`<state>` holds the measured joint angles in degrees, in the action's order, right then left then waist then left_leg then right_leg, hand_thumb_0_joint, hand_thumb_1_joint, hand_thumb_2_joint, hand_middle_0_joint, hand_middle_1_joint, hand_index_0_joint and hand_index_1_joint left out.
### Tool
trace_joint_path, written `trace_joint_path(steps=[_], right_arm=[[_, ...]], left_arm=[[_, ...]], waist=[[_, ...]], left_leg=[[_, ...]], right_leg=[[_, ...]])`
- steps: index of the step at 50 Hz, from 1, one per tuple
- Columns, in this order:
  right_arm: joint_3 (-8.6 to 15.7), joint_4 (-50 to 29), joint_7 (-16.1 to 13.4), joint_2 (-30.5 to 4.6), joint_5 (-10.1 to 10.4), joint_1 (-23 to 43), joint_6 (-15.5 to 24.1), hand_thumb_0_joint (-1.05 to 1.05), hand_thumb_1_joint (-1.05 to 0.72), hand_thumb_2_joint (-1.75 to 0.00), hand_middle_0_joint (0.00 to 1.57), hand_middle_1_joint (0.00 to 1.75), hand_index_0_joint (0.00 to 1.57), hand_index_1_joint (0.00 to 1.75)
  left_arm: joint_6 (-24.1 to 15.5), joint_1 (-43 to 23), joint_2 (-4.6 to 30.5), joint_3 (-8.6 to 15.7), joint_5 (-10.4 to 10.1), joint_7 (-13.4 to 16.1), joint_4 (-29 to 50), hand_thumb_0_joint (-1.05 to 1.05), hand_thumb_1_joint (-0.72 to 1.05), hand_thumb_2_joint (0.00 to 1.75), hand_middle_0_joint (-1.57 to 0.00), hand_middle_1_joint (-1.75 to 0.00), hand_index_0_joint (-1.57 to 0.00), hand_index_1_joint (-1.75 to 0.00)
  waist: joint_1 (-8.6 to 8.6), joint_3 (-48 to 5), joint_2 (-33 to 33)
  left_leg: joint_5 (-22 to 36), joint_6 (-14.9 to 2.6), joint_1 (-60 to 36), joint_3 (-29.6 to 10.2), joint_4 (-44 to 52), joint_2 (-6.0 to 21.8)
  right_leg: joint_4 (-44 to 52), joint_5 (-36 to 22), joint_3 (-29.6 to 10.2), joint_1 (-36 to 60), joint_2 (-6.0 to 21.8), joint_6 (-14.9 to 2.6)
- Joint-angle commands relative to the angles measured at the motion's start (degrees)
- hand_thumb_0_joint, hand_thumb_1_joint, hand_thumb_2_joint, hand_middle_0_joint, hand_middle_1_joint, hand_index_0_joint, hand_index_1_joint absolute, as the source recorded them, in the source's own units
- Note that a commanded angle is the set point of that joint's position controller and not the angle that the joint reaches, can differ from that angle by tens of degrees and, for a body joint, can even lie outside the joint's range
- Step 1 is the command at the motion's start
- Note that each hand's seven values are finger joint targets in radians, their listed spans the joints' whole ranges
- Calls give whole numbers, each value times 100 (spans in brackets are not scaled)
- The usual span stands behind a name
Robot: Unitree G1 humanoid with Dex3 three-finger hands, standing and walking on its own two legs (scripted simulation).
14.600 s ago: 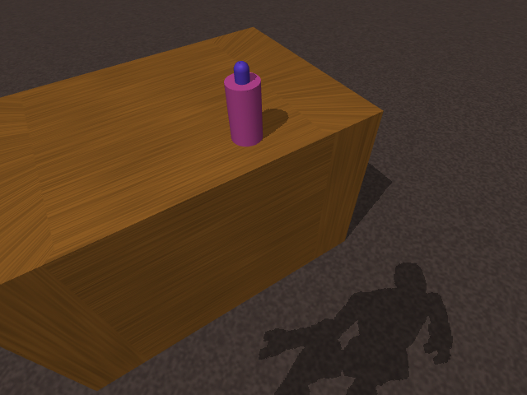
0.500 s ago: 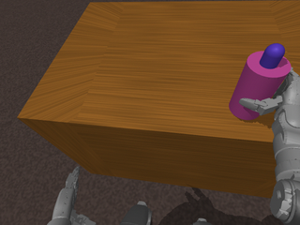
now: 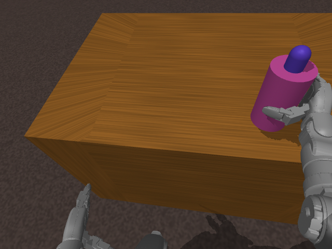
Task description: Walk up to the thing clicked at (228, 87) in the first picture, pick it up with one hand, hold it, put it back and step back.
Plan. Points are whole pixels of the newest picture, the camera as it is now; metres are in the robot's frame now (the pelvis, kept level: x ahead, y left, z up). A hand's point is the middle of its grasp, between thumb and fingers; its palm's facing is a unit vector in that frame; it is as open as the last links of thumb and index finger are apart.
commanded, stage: settle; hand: right
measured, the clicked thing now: (282, 89) +0.46 -0.18 +0.12
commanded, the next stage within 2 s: lift in 0.02 s
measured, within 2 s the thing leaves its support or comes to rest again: neither
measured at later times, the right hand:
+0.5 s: hand (293, 89) +0.44 -0.19 +0.14, palm faces +0.14 +0.99 -0.03, open 11.9 cm
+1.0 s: hand (306, 92) +0.37 -0.17 +0.21, palm faces +0.13 +0.99 -0.03, open 11.9 cm
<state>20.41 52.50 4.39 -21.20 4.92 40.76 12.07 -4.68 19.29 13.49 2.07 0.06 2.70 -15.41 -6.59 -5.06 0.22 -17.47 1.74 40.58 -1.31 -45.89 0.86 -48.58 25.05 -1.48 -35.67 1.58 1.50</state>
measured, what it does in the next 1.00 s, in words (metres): stands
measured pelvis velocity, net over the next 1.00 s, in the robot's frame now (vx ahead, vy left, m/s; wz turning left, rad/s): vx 0.00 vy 0.01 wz -0.02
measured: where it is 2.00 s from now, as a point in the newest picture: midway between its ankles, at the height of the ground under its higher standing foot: outside the picture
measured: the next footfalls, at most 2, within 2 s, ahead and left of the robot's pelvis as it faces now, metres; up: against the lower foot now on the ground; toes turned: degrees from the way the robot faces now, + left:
none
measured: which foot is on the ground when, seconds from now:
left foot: down 0.00-1.00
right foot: down 0.00-1.00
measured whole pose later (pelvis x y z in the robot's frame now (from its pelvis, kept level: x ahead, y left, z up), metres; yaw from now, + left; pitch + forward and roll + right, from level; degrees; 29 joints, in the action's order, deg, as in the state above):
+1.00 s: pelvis +0.00 +0.01 +0.02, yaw -1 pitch +1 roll -1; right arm 13.2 13.3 2.2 -14.8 11.2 23.5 -12.1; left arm -5.3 18.0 13.3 3.8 -1.8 4.3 -24.8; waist -0.5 -3.1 -3.0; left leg -15.2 1.2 23.7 -0.7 -37.7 1.9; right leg -36.8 20.4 -1.8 -17.7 0.8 2.0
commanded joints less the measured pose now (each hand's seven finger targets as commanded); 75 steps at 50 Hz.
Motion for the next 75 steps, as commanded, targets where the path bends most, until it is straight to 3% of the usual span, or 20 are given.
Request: trace_joint_path(steps=[1,2,3,4,7,9,10,13,15,18,21,23,24,27,30,32,35,52,59,75], right_arm=[[-142,-390,89,-705,193,2060,354,0,2,-133,118,143,125,143],[-8,-1103,69,-852,270,2648,479,0,3,-131,116,141,123,141],[576,-2718,-43,-2026,243,3954,719,0,-2,-130,117,139,123,140],[695,-3111,-80,-2519,172,4290,756,0,-3,-131,118,141,124,141],[-215,-652,33,-570,261,2308,397,0,7,-129,117,140,123,140],[485,-2695,-90,-1937,231,3991,714,0,2,-126,117,137,123,137],[410,-3391,-109,-2230,165,4347,726,0,3,-128,118,140,124,140],[-274,-785,29,-449,290,1946,245,0,9,-129,118,141,124,141],[241,-3674,-93,-1863,258,4192,593,0,3,-126,118,138,123,138],[-237,-1649,-51,-646,377,2039,98,0,7,-131,119,142,126,142],[120,-4079,-210,-1637,352,3850,355,0,3,-128,120,141,126,141],[-62,-2464,-224,-989,389,1802,-33,0,7,-128,119,140,125,141],[-297,-2318,-198,-539,441,1648,-99,0,8,-128,118,140,124,140],[-34,-4464,-299,-1339,424,2970,4,0,1,-125,120,138,125,138],[-295,-3089,-295,-492,552,1075,-533,0,8,-125,117,138,123,138],[-283,-4844,-305,-860,578,2496,-527,0,5,-124,117,137,123,137],[-368,-4127,-295,-638,552,1455,-1002,0,8,-125,117,138,123,138],[-269,-6504,-414,-561,772,1107,-2126,0,14,-121,115,135,121,135],[-179,-6503,-444,-621,771,874,-2652,0,17,-123,114,137,121,137],[-130,-7332,-359,-619,877,869,-3224,0,10,-125,115,137,122,137]], left_arm=[[-289,571,431,211,16,17,28,0,-55,6,-4,-5,-4,-5],[-387,-158,571,308,-16,30,608,0,-56,6,-5,-5,-4,-5],[-525,-1104,1088,641,-16,121,1733,0,-57,6,-5,-5,-4,-5],[-459,-345,1220,792,33,156,1184,0,-57,7,-4,-4,-3,-5],[-355,210,360,155,-5,4,268,0,-55,6,-5,-6,-5,-6],[-553,-910,881,479,3,121,1394,0,-55,6,-5,-5,-5,-5],[-456,-159,867,548,23,136,831,0,-56,6,-5,-5,-4,-5],[-380,160,395,167,-20,3,244,0,-54,5,-5,-6,-5,-5],[-516,-660,1012,679,-7,134,1136,0,-55,5,-5,-5,-5,-5],[-320,291,673,477,-30,75,-294,0,-55,6,-5,-5,-5,-5],[-481,-797,667,368,-54,146,843,0,-55,6,-4,-5,-4,-5],[-320,-21,825,558,-49,178,-124,0,-55,6,-4,-5,-4,-5],[-318,-155,652,398,-70,137,-13,0,-54,5,-4,-5,-4,-5],[-399,-610,619,311,-106,222,735,0,-55,5,-4,-5,-4,-5],[-264,60,634,362,-121,217,-5,0,-54,5,-4,-5,-4,-5],[-347,-462,682,488,-134,224,486,0,-54,5,-4,-5,-4,-5],[-273,-57,789,595,-127,242,-125,0,-53,5,-4,-5,-4,-5],[-446,-784,431,212,-174,232,102,0,-54,5,-3,-4,-3,-4],[-464,-870,763,573,-180,283,-221,0,-54,5,-3,-4,-3,-4],[-784,-1165,687,460,-187,205,-426,0,-55,6,-4,-5,-4,-5]], waist=[[-9,-1554,-279],[-30,-2098,-137],[55,-3691,-411],[123,-3908,-949],[-100,-1568,-99],[77,-3459,-527],[169,-3544,-1131],[-11,-1712,-182],[168,-3789,-985],[184,-1646,-323],[414,-3399,-792],[440,-2015,-358],[355,-1805,-135],[486,-3165,-462],[451,-1550,-61],[469,-2188,-485],[410,-1306,-353],[701,-1487,-108],[629,-1049,-40],[707,-1186,-138]], left_leg=[[1458,-184,-1507,243,528,-157],[1587,-166,-1640,228,497,-144],[2074,-153,-2262,165,387,-95],[2239,-179,-2310,166,328,-104],[1470,-177,-1433,281,571,-196],[1961,-164,-2155,170,474,-104],[2009,-215,-2122,143,433,-116],[1518,-184,-1551,293,661,-198],[2057,-214,-2266,183,519,-115],[1513,-216,-1864,310,752,-179],[1962,-214,-2532,228,667,-114],[1574,-233,-2243,336,806,-178],[1606,-204,-2318,349,867,-162],[2206,-186,-2886,267,768,-103],[1708,-178,-2526,364,994,-113],[1763,-158,-2635,308,1019,-60],[1622,-150,-2344,356,1120,-90],[1097,-83,-2798,318,1434,48],[717,-44,-2666,318,1600,65],[659,-82,-2780,442,1621,4]], right_leg=[[701,-1834,146,651,-225,-153],[696,-1924,104,730,-180,-158],[619,-2354,127,1315,-149,-138],[565,-2680,170,1679,-154,-95],[768,-2041,77,834,-157,-140],[676,-2311,154,1416,-139,-142],[674,-2528,181,1707,-158,-100],[883,-2169,100,1110,-145,-109],[784,-2672,158,1939,-126,-71],[1047,-2107,102,1180,-168,-95],[999,-2516,170,1866,-136,-84],[1192,-2299,95,1504,-149,-76],[1232,-2241,95,1458,-140,-83],[1165,-2727,199,2021,-145,-87],[1416,-2214,156,1629,-157,-109],[1411,-2169,228,1965,-157,-111],[1533,-2162,190,1921,-134,-102],[1706,-1439,221,2073,-265,-200],[1824,-1116,205,2005,-268,-218],[1939,-1107,99,2159,-255,-199]])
